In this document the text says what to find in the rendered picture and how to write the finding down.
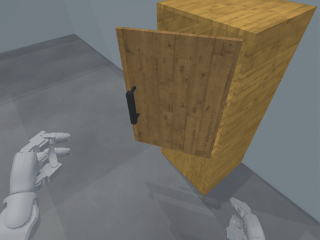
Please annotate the left robot hand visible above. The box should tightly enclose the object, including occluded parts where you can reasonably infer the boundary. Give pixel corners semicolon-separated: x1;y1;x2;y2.
9;131;71;195

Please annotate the cupboard door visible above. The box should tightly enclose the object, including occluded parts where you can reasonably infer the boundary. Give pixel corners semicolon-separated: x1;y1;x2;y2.
115;26;243;159

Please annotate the right robot hand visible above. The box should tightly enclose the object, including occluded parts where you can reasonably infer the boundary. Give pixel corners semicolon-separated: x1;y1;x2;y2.
226;197;266;240

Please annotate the robot left forearm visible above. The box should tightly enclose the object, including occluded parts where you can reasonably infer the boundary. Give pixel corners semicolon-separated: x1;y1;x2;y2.
0;191;41;240

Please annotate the handle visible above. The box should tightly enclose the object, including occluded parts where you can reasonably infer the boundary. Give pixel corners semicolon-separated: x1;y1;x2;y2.
126;86;140;125

